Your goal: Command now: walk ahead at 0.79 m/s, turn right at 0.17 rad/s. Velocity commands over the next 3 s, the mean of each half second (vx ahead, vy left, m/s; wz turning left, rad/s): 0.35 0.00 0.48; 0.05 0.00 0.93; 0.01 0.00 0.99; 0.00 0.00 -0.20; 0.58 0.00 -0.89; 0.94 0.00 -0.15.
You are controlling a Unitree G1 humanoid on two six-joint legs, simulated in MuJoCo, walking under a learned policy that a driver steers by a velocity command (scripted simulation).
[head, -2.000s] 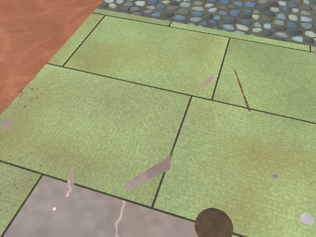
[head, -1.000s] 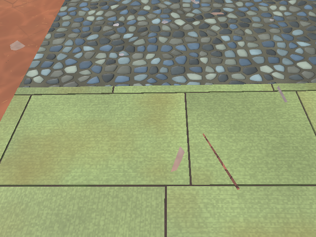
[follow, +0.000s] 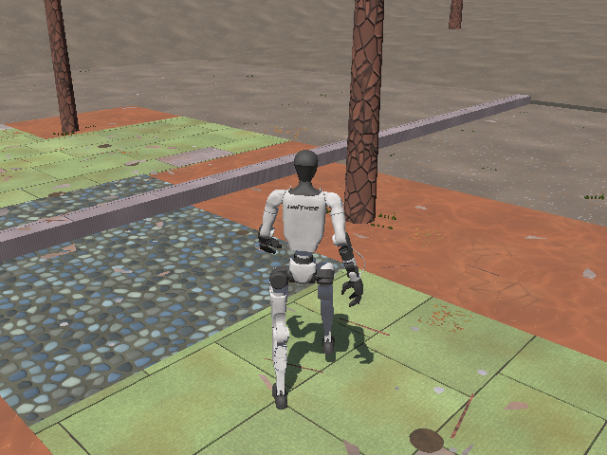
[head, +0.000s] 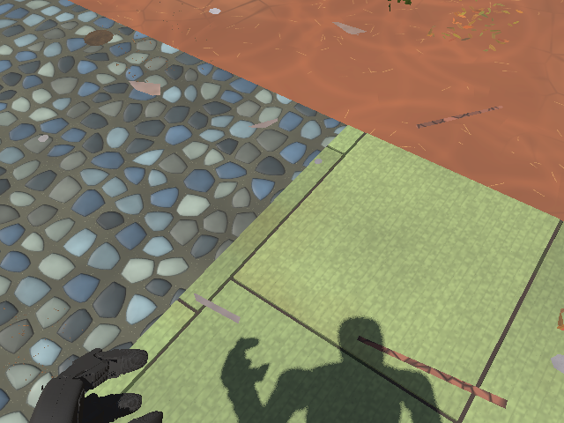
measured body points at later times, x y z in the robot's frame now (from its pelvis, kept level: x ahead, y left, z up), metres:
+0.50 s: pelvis +0.26 +0.01 +0.01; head +0.29 +0.04 +0.46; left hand +0.33 +0.32 -0.10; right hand +0.49 -0.22 -0.08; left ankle +0.33 +0.14 -0.70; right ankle +0.29 -0.12 -0.72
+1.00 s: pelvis +0.35 +0.03 +0.01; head +0.38 +0.06 +0.46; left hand +0.27 +0.35 -0.08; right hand +0.69 -0.05 -0.05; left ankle +0.33 +0.14 -0.72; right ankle +0.47 -0.04 -0.72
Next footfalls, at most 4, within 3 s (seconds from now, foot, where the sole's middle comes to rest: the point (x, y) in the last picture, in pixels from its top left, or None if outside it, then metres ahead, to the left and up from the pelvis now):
0.10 right None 0.33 -0.12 -0.76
0.54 left None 0.36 0.15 -0.76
1.02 right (273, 417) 0.50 0.00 -0.76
1.48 left None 0.24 0.12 -0.76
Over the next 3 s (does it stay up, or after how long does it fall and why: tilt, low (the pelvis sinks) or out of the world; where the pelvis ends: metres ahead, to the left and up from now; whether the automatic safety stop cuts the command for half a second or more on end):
stays up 0.86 0.45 -0.01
